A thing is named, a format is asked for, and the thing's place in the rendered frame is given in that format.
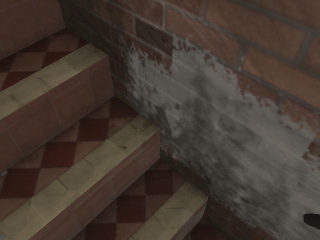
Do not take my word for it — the right robot hand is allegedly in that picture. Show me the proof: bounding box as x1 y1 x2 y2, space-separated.
303 213 320 230

